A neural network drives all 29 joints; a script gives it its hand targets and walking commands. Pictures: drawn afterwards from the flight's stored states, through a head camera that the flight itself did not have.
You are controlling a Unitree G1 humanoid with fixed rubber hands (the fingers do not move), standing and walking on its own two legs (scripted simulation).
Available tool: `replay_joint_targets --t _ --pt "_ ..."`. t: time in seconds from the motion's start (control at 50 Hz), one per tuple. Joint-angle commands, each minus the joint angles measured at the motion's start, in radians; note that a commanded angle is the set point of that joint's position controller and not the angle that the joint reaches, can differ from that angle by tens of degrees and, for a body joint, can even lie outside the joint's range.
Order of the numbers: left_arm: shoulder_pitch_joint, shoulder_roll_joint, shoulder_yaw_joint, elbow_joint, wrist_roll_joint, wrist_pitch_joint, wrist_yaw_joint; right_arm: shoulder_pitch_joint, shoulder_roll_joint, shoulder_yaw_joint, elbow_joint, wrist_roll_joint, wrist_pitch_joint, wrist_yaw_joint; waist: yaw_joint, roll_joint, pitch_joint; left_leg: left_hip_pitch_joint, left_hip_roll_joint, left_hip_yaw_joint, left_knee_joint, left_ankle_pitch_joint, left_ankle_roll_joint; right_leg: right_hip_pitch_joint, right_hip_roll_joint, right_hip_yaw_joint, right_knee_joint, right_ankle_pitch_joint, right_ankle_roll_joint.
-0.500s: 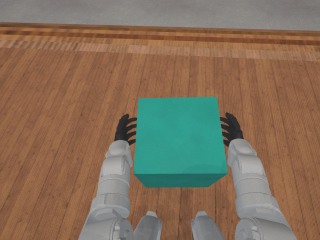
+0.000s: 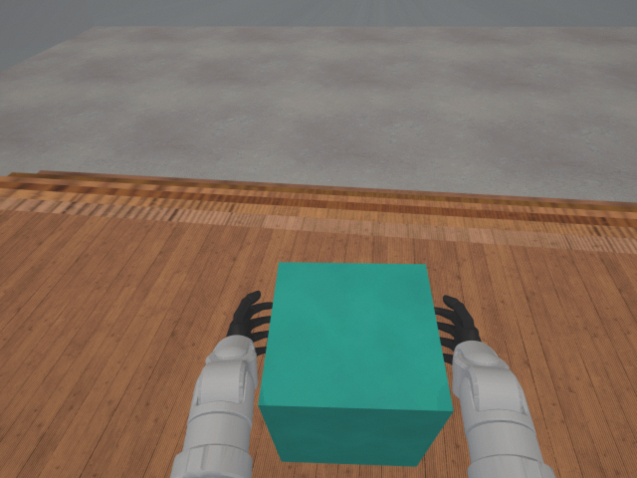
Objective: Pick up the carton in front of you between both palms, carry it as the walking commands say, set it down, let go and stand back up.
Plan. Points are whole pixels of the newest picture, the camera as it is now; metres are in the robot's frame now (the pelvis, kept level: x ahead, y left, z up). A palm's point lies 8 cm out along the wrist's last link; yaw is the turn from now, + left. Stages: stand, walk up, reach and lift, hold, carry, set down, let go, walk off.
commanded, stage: reach and lift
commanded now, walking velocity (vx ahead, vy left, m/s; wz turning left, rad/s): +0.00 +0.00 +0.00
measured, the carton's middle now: (350, 367) +0.30 +0.00 -0.05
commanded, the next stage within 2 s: hold in 0.94 s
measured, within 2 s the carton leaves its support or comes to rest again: neither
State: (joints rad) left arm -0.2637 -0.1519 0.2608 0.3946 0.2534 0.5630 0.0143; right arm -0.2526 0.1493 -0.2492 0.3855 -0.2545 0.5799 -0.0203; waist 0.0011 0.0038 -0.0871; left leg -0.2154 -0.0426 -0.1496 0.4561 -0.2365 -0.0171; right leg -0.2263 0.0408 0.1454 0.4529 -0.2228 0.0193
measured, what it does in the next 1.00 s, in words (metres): stands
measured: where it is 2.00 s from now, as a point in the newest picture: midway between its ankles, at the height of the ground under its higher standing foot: outside the picture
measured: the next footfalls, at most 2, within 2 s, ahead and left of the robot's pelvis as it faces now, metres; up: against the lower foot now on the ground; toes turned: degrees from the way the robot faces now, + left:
none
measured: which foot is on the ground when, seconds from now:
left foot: down 0.00-1.00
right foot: down 0.00-1.00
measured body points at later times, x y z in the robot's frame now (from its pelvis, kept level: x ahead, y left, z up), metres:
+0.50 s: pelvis -0.01 +0.00 +0.00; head -0.03 +0.00 +0.45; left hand +0.30 +0.15 +0.03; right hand +0.30 -0.15 +0.02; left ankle +0.01 +0.13 -0.74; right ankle +0.01 -0.13 -0.74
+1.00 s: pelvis +0.00 +0.00 +0.01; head -0.04 +0.00 +0.45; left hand +0.30 +0.15 +0.04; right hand +0.30 -0.15 +0.04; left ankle +0.01 +0.13 -0.74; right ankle +0.01 -0.13 -0.74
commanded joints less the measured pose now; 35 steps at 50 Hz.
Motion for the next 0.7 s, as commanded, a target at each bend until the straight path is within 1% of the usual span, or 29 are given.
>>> replay_joint_targets --t 0.0,0.02,0.06,0.14,0.22,0.36,0.54,0.68 --pt "-0.440 -0.955 -0.502 0.051 -0.176 0.026 -0.263 -0.482 0.945 0.507 0.019 0.188 0.006 0.261 -0.001 0.000 -0.093 0.043 -0.049 0.078 -0.095 0.092 0.003 0.084 0.053 -0.080 -0.086 0.082 -0.005" --pt "-0.460 -0.953 -0.485 0.063 -0.168 0.028 -0.266 -0.503 0.942 0.489 0.032 0.181 0.008 0.265 0.000 0.001 -0.077 0.034 -0.048 0.081 -0.096 0.062 0.005 0.077 0.052 -0.082 -0.086 0.052 -0.007" --pt "-0.506 -0.964 -0.481 0.062 -0.170 0.026 -0.272 -0.551 0.953 0.486 0.032 0.180 0.006 0.271 -0.001 0.002 -0.082 0.033 -0.046 0.084 -0.092 0.032 0.008 0.079 0.050 -0.087 -0.082 0.022 -0.010" --pt "-0.578 -0.986 -0.495 0.046 -0.179 0.022 -0.279 -0.620 0.977 0.498 0.016 0.187 0.002 0.279 -0.001 0.002 -0.138 0.053 -0.047 0.087 -0.082 0.041 0.010 0.101 0.049 -0.091 -0.070 0.033 -0.010" --pt "-0.594 -0.986 -0.500 0.047 -0.179 0.024 -0.278 -0.633 0.978 0.503 0.017 0.186 0.004 0.278 -0.001 0.000 -0.160 0.069 -0.049 0.090 -0.083 0.046 0.008 0.112 0.050 -0.092 -0.071 0.037 -0.008" --pt "-0.565 -0.972 -0.502 0.031 -0.177 0.035 -0.275 -0.604 0.967 0.506 0.000 0.186 0.017 0.273 0.000 -0.004 -0.165 0.097 -0.052 0.091 -0.095 0.093 0.004 0.137 0.054 -0.090 -0.087 0.080 -0.003" --pt "-0.489 -0.956 -0.525 -0.034 -0.194 0.058 -0.269 -0.526 0.954 0.530 -0.065 0.205 0.039 0.266 0.003 -0.004 -0.177 0.144 -0.058 0.087 -0.111 0.208 -0.003 0.187 0.060 -0.083 -0.105 0.199 0.003" --pt "-0.443 -0.948 -0.546 -0.082 -0.210 0.076 -0.265 -0.479 0.946 0.549 -0.112 0.220 0.057 0.262 0.002 -0.002 -0.173 0.169 -0.060 0.083 -0.121 0.266 -0.006 0.212 0.062 -0.079 -0.115 0.257 0.005"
